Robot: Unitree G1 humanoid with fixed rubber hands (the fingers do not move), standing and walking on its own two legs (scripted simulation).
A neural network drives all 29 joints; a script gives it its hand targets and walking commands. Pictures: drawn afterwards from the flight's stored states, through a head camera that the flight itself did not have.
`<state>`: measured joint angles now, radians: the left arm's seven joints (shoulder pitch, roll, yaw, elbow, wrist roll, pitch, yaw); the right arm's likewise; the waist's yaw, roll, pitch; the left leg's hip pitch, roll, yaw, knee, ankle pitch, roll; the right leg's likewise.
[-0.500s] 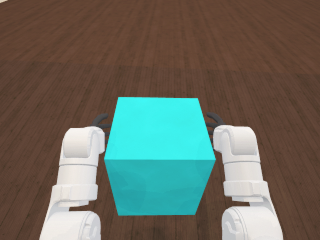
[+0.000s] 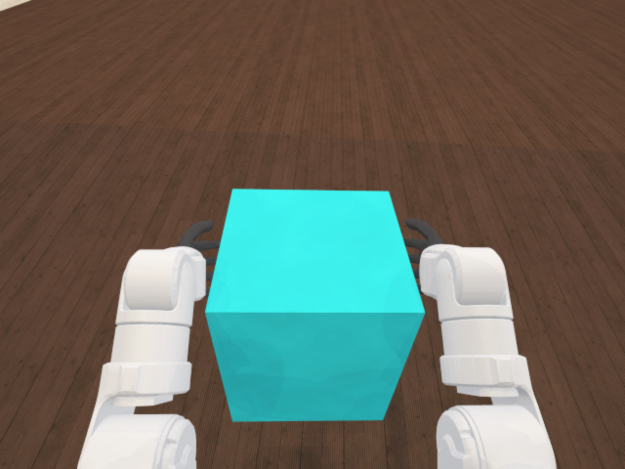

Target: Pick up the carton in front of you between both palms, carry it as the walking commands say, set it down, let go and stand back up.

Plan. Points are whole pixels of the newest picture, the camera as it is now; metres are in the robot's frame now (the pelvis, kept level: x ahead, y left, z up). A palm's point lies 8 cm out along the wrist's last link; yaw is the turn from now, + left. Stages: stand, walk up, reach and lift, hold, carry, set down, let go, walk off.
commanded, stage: carry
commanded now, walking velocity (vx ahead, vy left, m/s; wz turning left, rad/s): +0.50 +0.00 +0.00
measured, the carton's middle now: (309, 307) +0.34 +0.00 +0.06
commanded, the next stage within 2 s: none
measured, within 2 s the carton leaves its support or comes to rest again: neither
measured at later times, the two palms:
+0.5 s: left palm (223, 154) +0.54 +0.13 +0.17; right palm (412, 154) +0.55 -0.17 +0.17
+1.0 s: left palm (235, 79) +0.88 +0.16 +0.16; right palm (370, 85) +0.86 -0.14 +0.16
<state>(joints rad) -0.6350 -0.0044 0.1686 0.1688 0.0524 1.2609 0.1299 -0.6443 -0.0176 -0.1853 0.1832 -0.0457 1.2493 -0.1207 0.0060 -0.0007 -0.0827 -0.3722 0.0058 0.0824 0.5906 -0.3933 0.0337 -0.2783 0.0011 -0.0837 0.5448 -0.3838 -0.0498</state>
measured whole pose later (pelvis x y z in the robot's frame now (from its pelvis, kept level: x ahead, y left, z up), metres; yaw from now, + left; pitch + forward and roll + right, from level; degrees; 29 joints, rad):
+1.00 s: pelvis +0.49 +0.02 +0.04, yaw +0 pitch +4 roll +0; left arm -0.79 -0.01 0.28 0.02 0.06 1.34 0.14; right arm -0.78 0.02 -0.25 0.02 -0.07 1.31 -0.14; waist -0.06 0.00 0.07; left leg -0.45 -0.02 0.15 0.59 -0.30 0.08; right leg -0.56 -0.01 0.00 1.35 -0.42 -0.04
